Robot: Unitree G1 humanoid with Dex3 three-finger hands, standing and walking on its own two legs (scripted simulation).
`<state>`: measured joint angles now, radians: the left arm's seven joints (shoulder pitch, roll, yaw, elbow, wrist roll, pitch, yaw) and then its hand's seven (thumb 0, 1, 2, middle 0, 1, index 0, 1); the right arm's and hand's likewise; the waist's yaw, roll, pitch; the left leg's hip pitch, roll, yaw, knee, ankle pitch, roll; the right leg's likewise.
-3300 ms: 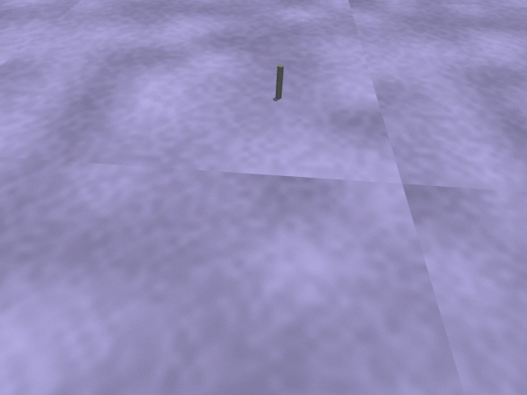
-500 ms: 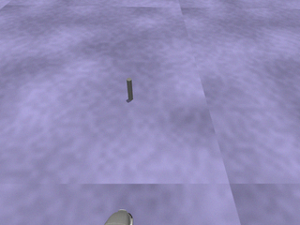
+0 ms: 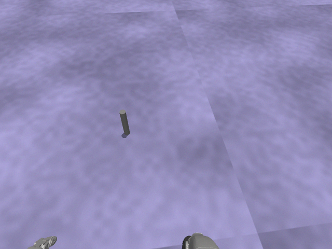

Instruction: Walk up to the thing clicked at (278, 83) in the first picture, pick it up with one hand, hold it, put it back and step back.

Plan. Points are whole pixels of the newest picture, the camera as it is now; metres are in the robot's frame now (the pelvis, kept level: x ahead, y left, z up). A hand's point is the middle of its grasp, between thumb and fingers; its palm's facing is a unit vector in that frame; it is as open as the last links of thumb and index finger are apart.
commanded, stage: walk up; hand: left
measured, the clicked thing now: (124, 123) +0.98 +0.26 -0.65
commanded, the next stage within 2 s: none
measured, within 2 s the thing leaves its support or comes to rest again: neither
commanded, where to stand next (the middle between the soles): +0.67 +0.04 m, yaw +1 degrees
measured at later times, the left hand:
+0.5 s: hand (55, 227) +0.21 +0.29 -0.14, palm faces +0.05 -0.93 -0.37, open 7.4 cm
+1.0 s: hand (72, 158) +0.41 +0.30 -0.13, palm faces -0.07 -0.93 -0.36, open 7.4 cm
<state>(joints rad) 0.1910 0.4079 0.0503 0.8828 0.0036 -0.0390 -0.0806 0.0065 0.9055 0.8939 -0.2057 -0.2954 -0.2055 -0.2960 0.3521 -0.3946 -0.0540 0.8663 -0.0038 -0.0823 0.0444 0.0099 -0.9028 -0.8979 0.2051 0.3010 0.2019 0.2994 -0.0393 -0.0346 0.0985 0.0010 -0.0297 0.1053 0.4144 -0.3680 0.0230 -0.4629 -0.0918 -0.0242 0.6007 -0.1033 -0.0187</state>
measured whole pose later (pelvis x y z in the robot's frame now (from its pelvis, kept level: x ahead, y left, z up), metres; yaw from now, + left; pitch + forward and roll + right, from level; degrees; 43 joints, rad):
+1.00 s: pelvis +0.35 +0.03 +0.00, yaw -1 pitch -4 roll +2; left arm 0.28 0.41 0.06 0.92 0.01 -0.03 -0.08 0.01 0.91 0.89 -0.21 -0.30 -0.21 -0.30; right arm 0.36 -0.41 -0.06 0.85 -0.01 -0.07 0.05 0.01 -0.90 -0.90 0.21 0.30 0.20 0.30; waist -0.02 -0.03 0.08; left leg -0.07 0.01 0.13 0.47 -0.33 0.01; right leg -0.43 -0.11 -0.01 0.62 -0.17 -0.01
